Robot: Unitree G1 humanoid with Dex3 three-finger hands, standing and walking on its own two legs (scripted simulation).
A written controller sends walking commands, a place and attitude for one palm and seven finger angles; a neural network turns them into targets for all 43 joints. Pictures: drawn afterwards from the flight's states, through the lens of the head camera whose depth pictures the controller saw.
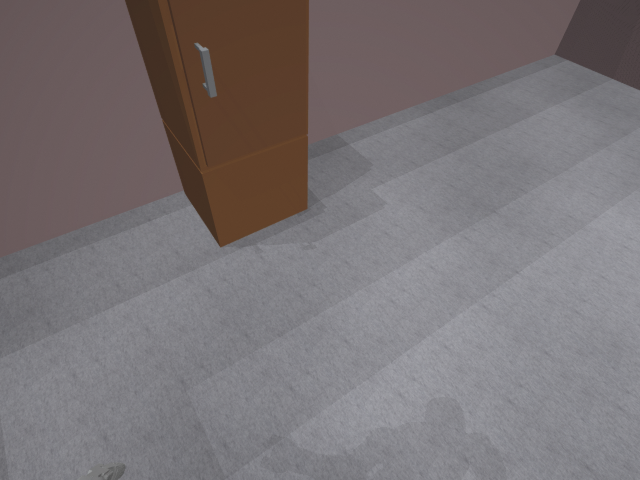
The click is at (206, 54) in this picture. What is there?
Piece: cupboard door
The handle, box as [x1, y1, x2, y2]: [194, 43, 216, 97]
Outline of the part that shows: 194,43 195,47 200,52 206,82 202,83 210,97 215,96 216,92 208,50 205,47 203,48 198,43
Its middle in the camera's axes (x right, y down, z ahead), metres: -0.32 -0.46 +1.05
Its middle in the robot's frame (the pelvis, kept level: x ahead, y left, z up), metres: +1.08 +0.37 -0.01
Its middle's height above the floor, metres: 0.76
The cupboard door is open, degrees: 0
